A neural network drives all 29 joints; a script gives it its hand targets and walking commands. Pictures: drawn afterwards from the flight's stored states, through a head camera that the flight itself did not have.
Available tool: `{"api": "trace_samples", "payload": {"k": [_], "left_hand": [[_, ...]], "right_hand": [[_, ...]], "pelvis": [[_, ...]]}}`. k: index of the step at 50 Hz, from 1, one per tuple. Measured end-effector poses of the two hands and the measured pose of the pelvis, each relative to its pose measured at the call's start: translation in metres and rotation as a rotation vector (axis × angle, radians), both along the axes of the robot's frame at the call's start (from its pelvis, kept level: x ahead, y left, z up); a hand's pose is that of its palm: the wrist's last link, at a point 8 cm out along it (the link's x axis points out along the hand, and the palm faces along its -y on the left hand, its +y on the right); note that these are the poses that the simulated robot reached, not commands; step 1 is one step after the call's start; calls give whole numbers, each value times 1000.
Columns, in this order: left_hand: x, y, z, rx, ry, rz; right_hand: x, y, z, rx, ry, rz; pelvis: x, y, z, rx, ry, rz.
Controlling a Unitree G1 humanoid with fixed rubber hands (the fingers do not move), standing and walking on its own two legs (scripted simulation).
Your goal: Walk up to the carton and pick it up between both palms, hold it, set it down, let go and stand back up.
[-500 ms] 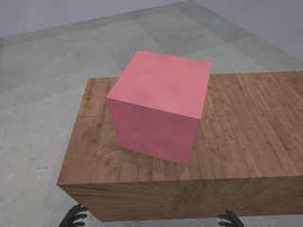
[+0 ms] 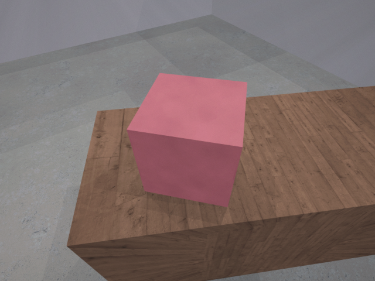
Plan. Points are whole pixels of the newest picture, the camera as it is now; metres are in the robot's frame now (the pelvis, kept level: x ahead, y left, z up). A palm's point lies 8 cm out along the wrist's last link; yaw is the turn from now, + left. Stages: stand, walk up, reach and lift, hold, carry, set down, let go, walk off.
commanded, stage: stand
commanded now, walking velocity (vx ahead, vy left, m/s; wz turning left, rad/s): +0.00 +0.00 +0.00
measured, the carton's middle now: (193, 139) +0.49 -0.01 +0.01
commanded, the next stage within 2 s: none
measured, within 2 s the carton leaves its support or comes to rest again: neither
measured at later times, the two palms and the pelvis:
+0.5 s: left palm out of the picture +0.03 +0.23 -0.13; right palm out of the picture -0.01 -0.21 -0.15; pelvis +0.00 +0.01 +0.00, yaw -1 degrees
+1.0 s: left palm out of the picture +0.01 +0.23 -0.14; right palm out of the picture -0.03 -0.20 -0.15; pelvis +0.01 +0.02 +0.00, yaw -1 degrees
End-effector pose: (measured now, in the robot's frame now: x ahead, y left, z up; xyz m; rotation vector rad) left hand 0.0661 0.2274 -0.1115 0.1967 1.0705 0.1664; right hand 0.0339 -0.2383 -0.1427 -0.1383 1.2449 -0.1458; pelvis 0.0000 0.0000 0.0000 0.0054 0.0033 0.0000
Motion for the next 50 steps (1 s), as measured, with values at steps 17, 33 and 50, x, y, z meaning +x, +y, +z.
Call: {"api": "trace_samples", "payload": {"k": [17,33,50], "left_hand": [[-41,8,-16,-4,183,23],[-46,4,-25,-23,245,23],[-55,3,-31,-39,329,25]], "right_hand": [[-38,16,-5,0,121,-44],[-48,29,-9,9,154,-67],[-65,42,-9,21,218,-89]], "pelvis": [[0,12,1,2,-9,-16],[4,17,0,0,-30,-23],[10,21,0,-1,-31,-26]]}}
